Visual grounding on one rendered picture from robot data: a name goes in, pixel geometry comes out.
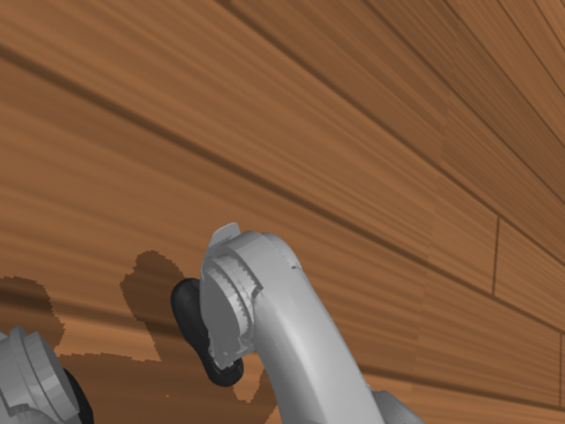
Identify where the left robot foot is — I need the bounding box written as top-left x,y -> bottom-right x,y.
64,368 -> 94,424

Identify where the right robot foot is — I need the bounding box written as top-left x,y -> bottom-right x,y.
170,278 -> 244,387

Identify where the right robot hand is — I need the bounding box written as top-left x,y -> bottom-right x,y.
367,383 -> 426,424

